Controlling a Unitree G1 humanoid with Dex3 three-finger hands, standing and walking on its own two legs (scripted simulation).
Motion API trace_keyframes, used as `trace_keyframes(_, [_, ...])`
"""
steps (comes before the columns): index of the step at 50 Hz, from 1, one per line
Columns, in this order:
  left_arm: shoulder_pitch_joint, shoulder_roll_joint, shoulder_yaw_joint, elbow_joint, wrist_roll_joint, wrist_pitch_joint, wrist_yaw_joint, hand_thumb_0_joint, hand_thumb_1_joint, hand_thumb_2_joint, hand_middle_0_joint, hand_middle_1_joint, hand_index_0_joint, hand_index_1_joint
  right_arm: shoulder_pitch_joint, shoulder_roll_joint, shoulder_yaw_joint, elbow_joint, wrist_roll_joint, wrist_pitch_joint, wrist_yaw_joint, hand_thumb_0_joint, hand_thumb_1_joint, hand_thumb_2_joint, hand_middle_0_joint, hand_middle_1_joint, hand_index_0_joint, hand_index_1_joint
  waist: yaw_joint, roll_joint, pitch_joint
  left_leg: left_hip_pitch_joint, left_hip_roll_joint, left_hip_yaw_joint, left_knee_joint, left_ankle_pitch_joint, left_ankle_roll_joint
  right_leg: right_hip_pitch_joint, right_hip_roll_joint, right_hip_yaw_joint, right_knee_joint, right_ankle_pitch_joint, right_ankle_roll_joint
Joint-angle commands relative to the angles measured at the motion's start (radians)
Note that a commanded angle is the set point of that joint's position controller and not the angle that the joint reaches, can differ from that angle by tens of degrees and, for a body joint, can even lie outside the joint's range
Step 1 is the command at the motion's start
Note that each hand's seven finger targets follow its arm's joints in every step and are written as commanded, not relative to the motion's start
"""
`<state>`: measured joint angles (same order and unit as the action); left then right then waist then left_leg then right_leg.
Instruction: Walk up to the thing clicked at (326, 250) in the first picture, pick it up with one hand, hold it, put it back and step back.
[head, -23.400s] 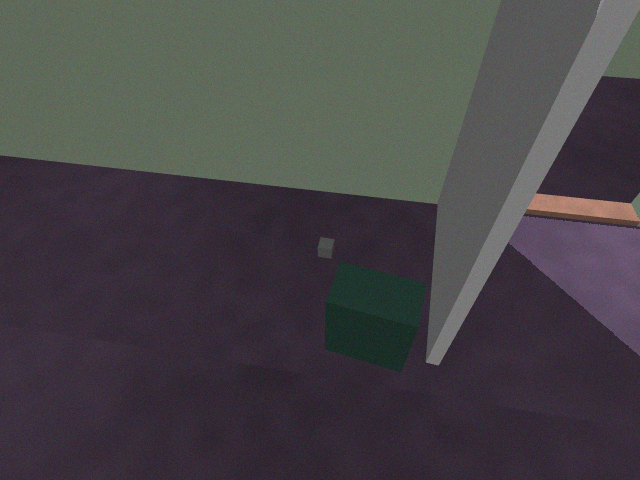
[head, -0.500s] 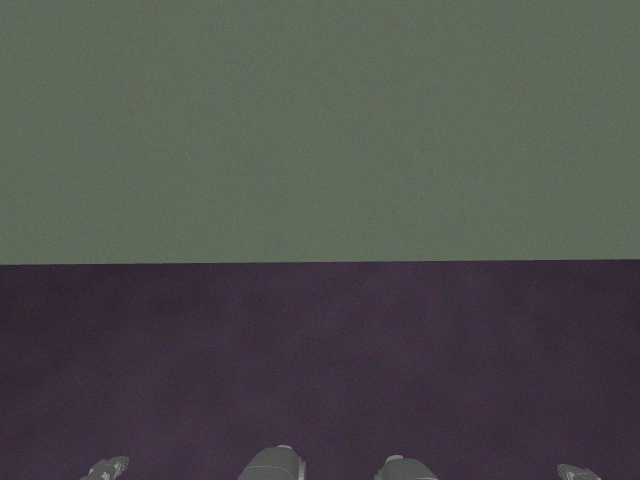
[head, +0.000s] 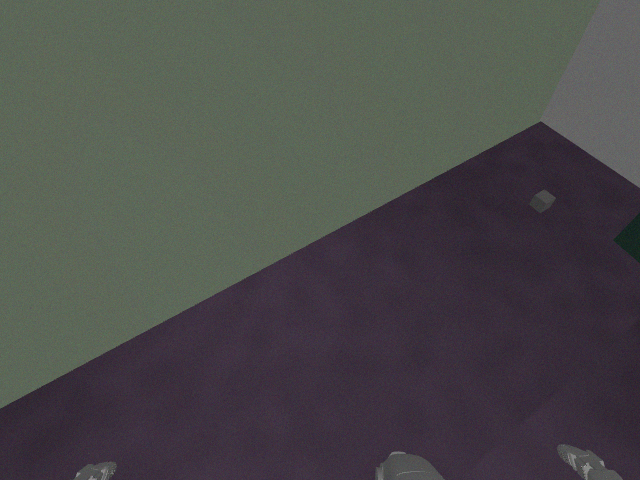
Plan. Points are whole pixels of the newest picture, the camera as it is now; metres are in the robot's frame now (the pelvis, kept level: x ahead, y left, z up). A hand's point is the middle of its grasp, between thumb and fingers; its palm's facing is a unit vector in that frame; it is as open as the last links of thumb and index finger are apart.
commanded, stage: walk up
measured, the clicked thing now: (542, 201) +1.15 -0.93 -0.74
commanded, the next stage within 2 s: none
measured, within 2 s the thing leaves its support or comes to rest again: neither
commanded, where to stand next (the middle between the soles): +0.09 -0.03 m, yaw -51 degrees
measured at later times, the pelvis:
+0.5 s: pelvis +0.05 +0.02 -0.03, yaw -21 degrees
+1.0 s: pelvis +0.03 +0.00 -0.02, yaw -40 degrees
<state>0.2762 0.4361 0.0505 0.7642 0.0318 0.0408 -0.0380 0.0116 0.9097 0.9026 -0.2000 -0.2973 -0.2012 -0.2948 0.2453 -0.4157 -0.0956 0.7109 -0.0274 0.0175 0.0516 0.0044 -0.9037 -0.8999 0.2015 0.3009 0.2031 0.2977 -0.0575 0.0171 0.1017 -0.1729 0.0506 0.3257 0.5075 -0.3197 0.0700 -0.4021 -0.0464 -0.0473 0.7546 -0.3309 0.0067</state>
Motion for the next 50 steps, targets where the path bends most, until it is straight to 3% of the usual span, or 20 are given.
trace_keyframes(1, [-0.012, 0.167, 0.055, -0.108, -0.004, -0.052, 0.018, 0.0, 0.9, 0.9, -0.2, -0.3, -0.2, -0.3, -0.02, -0.225, -0.071, -0.111, 0.003, -0.026, -0.001, 0.0, -0.9, -0.9, 0.2, 0.3, 0.2, 0.3, -0.003, 0.077, -0.085, 0.08, 0.316, -0.237, -0.126, 0.179, 0.012, -0.009, 0.0, -0.02, -0.091, -0.046, -0.027])
trace_keyframes(4, [0.132, 0.202, 0.08, -0.077, 0.005, -0.07, 0.038, 0.0, 0.9, 0.9, -0.2, -0.3, -0.2, -0.3, -0.035, -0.199, -0.059, -0.119, 0.018, -0.019, 0.001, 0.0, -0.9, -0.9, 0.2, 0.3, 0.2, 0.3, 0.103, -0.033, -0.2, -0.104, 0.239, -0.138, 0.243, 0.346, -0.03, 0.338, 0.026, 0.062, -0.264, -0.055, -0.097])
trace_keyframes(5, [0.187, 0.263, 0.098, -0.08, 0.013, -0.078, 0.054, 0.0, 0.9, 0.9, -0.2, -0.3, -0.2, -0.3, -0.045, -0.165, -0.043, -0.134, 0.027, -0.022, 0.003, 0.0, -0.9, -0.9, 0.2, 0.3, 0.2, 0.3, 0.157, -0.187, -0.211, -0.289, 0.123, -0.107, 0.47, 0.247, -0.072, 0.457, -0.063, 0.289, -0.371, -0.103, -0.169])
trace_keyframes(6, [0.161, 0.319, 0.107, -0.104, 0.016, -0.084, 0.066, 0.0, 0.9, 0.9, -0.2, -0.3, -0.2, -0.3, -0.068, -0.126, -0.027, -0.157, 0.03, -0.023, 0.007, 0.0, -0.9, -0.9, 0.2, 0.3, 0.2, 0.3, 0.148, -0.32, -0.155, -0.592, -0.048, -0.162, 0.565, -0.243, -0.123, 0.561, -0.228, 0.657, -0.386, 0.017, -0.272])
trace_keyframes(7, [0.155, 0.316, 0.1, -0.118, 0.007, -0.079, 0.067, 0.0, 0.9, 0.9, -0.2, -0.3, -0.2, -0.3, -0.097, -0.185, -0.038, -0.159, 0.02, -0.02, -0.004, 0.0, -0.9, -0.9, 0.2, 0.3, 0.2, 0.3, 0.154, -0.243, -0.147, -0.554, -0.007, -0.345, 0.585, -0.389, -0.115, 0.444, -0.317, 0.786, -0.399, 0.086, -0.356])
trace_keyframes(11, [-0.025, 0.229, 0.058, -0.133, -0.034, -0.082, 0.077, 0.0, 0.9, 0.9, -0.2, -0.3, -0.2, -0.3, -0.009, -0.18, -0.04, -0.059, 0.051, -0.008, -0.005, 0.0, -0.9, -0.9, 0.2, 0.3, 0.2, 0.3, 0.047, -0.127, -0.081, -0.443, 0.025, -0.355, 0.57, -0.162, -0.102, 0.286, -0.113, 0.426, -0.395, 0.136, -0.208])
trace_keyframes(20, [-0.027, 0.221, 0.072, -0.18, 0.009, -0.041, 0.05, 0.0, 0.9, 0.9, -0.2, -0.3, -0.2, -0.3, 0.025, -0.15, -0.033, -0.037, 0.031, -0.026, -0.061, 0.0, -0.9, -0.9, 0.2, 0.3, 0.2, 0.3, 0.058, -0.217, -0.113, -0.176, -0.039, -0.312, 0.304, -0.036, -0.057, 0.035, -0.018, 0.387, -0.181, 0.497, -0.194])
trace_keyframes(23, [-0.062, 0.167, 0.056, -0.207, -0.017, -0.023, 0.053, 0.0, 0.9, 0.9, -0.2, -0.3, -0.2, -0.3, 0.128, -0.147, -0.04, -0.006, 0.013, -0.049, -0.077, 0.0, -0.9, -0.9, 0.2, 0.3, 0.2, 0.3, -0.007, -0.113, -0.152, 0.03, -0.05, -0.328, 0.007, 0.164, -0.04, -0.045, 0.035, 0.361, -0.002, 0.423, -0.117])
trace_keyframes(24, [-0.048, 0.112, 0.041, -0.219, -0.027, -0.02, 0.055, 0.0, 0.9, 0.9, -0.2, -0.3, -0.2, -0.3, 0.144, -0.222, -0.059, -0.01, -0.008, -0.055, -0.085, 0.0, -0.9, -0.9, 0.2, 0.3, 0.2, 0.3, -0.015, 0.078, -0.165, 0.093, 0.137, -0.566, -0.088, 0.157, 0.004, -0.158, 0.127, 0.292, 0.163, 0.219, -0.05])
trace_keyframes(25, [0.011, 0.088, 0.031, -0.203, -0.018, -0.016, 0.062, 0.0, 0.9, 0.9, -0.2, -0.3, -0.2, -0.3, 0.095, -0.276, -0.068, -0.028, -0.003, -0.058, -0.09, 0.0, -0.9, -0.9, 0.2, 0.3, 0.2, 0.3, 0.032, 0.214, -0.148, 0.089, 0.384, -0.785, -0.144, 0.277, 0.045, -0.247, 0.209, 0.218, 0.314, -0.228, -0.018])
trace_keyframes(27, [0.051, 0.188, 0.045, -0.166, -0.005, -0.01, 0.07, 0.0, 0.9, 0.9, -0.2, -0.3, -0.2, -0.3, -0.027, -0.333, -0.086, -0.056, 0.016, -0.059, -0.08, 0.0, -0.9, -0.9, 0.2, 0.3, 0.2, 0.3, 0.048, 0.223, -0.122, -0.021, 0.506, -0.855, -0.169, 0.235, 0.245, -0.207, 0.096, 0.196, 0.52, -0.242, -0.002])
trace_keyframes(30, [-0.012, 0.192, 0.083, -0.132, -0.021, -0.016, 0.036, 0.0, 0.9, 0.9, -0.2, -0.3, -0.2, -0.3, 0.002, -0.232, -0.049, -0.054, 0.005, -0.066, -0.085, 0.0, -0.9, -0.9, 0.2, 0.3, 0.2, 0.3, 0.04, 0.17, -0.07, -0.078, 0.268, -0.497, -0.071, 0.416, 0.122, -0.168, 0.074, 0.185, 0.505, -0.127, -0.011])
trace_keyframes(32, [0.012, 0.167, 0.076, -0.133, -0.032, -0.012, 0.015, 0.0, 0.9, 0.9, -0.2, -0.3, -0.2, -0.3, 0.01, -0.25, -0.049, -0.044, 0.006, -0.067, -0.08, 0.0, -0.9, -0.9, 0.2, 0.3, 0.2, 0.3, 0.037, 0.208, -0.097, -0.031, 0.216, -0.415, -0.055, 0.311, 0.097, -0.162, 0.077, 0.147, 0.407, -0.077, -0.008])
trace_keyframes(37, [-0.012, 0.152, 0.068, -0.118, -0.028, -0.028, 0.007, 0.0, 0.9, 0.9, -0.2, -0.3, -0.2, -0.3, 0.038, -0.291, -0.057, -0.071, -0.006, -0.062, -0.058, 0.0, -0.9, -0.9, 0.2, 0.3, 0.2, 0.3, 0.001, 0.213, -0.154, 0.015, 0.274, -0.391, -0.039, 0.122, 0.147, -0.093, 0.042, 0.052, 0.152, -0.129, 0.016])
trace_keyframes(42, [0.145, 0.164, 0.089, -0.007, -0.014, -0.066, 0.04, 0.0, 0.9, 0.9, -0.2, -0.3, -0.2, -0.3, -0.015, -0.243, -0.04, -0.079, 0.005, -0.03, -0.042, 0.0, -0.9, -0.9, 0.2, 0.3, 0.2, 0.3, 0.091, 0.11, -0.169, -0.178, 0.228, -0.263, 0.279, 0.173, 0.072, 0.234, 0.108, -0.015, -0.257, 0.025, -0.021])
trace_keyframes(43, [0.163, 0.229, 0.11, -0.002, -0.006, -0.077, 0.048, 0.0, 0.9, 0.9, -0.2, -0.3, -0.2, -0.3, -0.018, -0.18, -0.018, -0.09, 0.012, -0.028, -0.04, 0.0, -0.9, -0.9, 0.2, 0.3, 0.2, 0.3, 0.112, -0.076, -0.146, -0.335, 0.152, -0.214, 0.482, 0.055, 0.012, 0.308, 0.012, 0.207, -0.323, 0.017, -0.069])
trace_keyframes(44, [0.127, 0.299, 0.121, -0.039, 0.004, -0.087, 0.057, 0.0, 0.9, 0.9, -0.2, -0.3, -0.2, -0.3, -0.014, -0.103, 0.014, -0.108, 0.024, -0.023, -0.043, 0.0, -0.9, -0.9, 0.2, 0.3, 0.2, 0.3, 0.091, -0.302, -0.083, -0.577, 0.011, -0.216, 0.61, -0.246, -0.063, 0.323, -0.2, 0.619, -0.374, 0.106, -0.164])
trace_keyframes(45, [0.081, 0.348, 0.121, -0.067, 0.009, -0.08, 0.06, 0.0, 0.9, 0.9, -0.2, -0.3, -0.2, -0.3, -0.087, -0.186, -0.009, -0.112, 0.021, -0.02, -0.066, 0.0, -0.9, -0.9, 0.2, 0.3, 0.2, 0.3, 0.114, -0.246, -0.062, -0.538, 0.054, -0.332, 0.629, -0.317, -0.073, 0.189, -0.303, 0.733, -0.366, 0.184, -0.305])
trace_keyframes(49, [-0.008, 0.221, 0.082, -0.058, -0.015, -0.084, 0.071, 0.0, 0.9, 0.9, -0.2, -0.3, -0.2, -0.3, 0.003, -0.191, -0.011, 0.003, 0.039, -0.032, -0.059, 0.0, -0.9, -0.9, 0.2, 0.3, 0.2, 0.3, 0.035, -0.195, -0.059, -0.421, 0.054, -0.324, 0.578, -0.14, -0.064, 0.171, -0.108, 0.388, -0.226, 0.444, -0.199])
trace_keyframes(50, [0.016, 0.227, 0.082, -0.054, -0.013, -0.088, 0.074, 0.0, 0.9, 0.9, -0.2, -0.3, -0.2, -0.3, 0.007, -0.188, -0.009, 0.005, 0.034, -0.031, -0.059, 0.0, -0.9, -0.9, 0.2, 0.3, 0.2, 0.3, 0.043, -0.221, -0.081, -0.399, 0.041, -0.316, 0.563, -0.109, -0.064, 0.169, -0.097, 0.402, -0.209, 0.492, -0.201])
